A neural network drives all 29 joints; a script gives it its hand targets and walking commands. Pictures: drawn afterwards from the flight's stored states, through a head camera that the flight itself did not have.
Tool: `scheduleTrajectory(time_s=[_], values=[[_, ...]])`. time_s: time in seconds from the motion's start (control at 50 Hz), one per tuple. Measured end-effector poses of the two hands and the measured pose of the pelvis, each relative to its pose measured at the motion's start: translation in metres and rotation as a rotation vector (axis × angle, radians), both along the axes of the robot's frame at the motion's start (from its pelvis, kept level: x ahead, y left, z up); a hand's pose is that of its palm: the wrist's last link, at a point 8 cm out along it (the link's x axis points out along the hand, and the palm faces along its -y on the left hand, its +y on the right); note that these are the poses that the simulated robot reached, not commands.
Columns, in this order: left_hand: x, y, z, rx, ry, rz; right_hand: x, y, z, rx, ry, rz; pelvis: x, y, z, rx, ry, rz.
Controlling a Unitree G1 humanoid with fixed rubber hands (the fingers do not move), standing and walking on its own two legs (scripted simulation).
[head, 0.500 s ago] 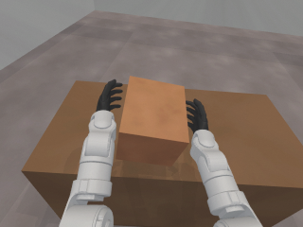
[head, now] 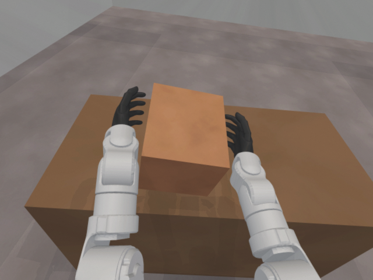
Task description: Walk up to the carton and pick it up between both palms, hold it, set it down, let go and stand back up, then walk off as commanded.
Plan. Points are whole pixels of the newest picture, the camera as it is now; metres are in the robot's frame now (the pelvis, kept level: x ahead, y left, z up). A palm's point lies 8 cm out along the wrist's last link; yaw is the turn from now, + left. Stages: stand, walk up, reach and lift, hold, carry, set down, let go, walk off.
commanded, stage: reach and lift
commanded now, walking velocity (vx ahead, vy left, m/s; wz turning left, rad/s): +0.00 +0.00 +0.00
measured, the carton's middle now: (181, 141) +0.40 -0.03 +0.12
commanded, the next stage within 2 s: hold in 0.54 s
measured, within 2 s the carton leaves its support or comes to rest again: neither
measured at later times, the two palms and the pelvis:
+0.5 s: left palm (114, 128) +0.37 +0.11 +0.18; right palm (239, 147) +0.34 -0.14 +0.15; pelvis -0.01 +0.00 +0.00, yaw +0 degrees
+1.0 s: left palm (112, 127) +0.36 +0.11 +0.20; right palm (241, 145) +0.33 -0.14 +0.16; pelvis -0.02 -0.01 +0.00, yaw +0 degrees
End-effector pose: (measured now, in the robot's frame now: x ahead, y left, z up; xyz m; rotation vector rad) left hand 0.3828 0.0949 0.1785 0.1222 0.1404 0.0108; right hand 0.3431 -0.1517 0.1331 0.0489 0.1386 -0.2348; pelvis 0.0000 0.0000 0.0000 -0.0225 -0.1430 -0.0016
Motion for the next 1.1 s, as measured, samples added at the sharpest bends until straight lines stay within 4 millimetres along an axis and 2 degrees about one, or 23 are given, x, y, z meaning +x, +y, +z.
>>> scheduleTrajectory(time_s=[0.16,0.52,0.7,0.84,1.1], values=[[-0.004,0.000,-0.009,0.018,0.018,0.024,0.000,-0.003,0.003,0.009,-0.036,-0.003,0.003,0.000,0.000,-0.004,-0.004,-0.017],[-0.015,0.015,0.004,0.009,0.006,0.054,-0.005,0.012,0.016,0.012,-0.072,0.014,-0.007,-0.003,-0.001,0.000,-0.040,-0.009],[-0.021,0.018,0.005,-0.006,0.026,0.063,-0.008,0.014,0.019,0.007,-0.067,0.022,-0.014,-0.004,-0.001,0.002,-0.057,-0.008],[-0.026,0.017,0.014,-0.003,0.002,0.073,-0.010,0.013,0.027,0.010,-0.093,0.032,-0.018,-0.006,-0.001,0.003,-0.062,-0.009],[-0.030,0.017,0.019,-0.004,0.006,0.076,-0.013,0.013,0.027,0.025,-0.095,0.041,-0.022,-0.010,-0.001,0.006,-0.078,-0.005]])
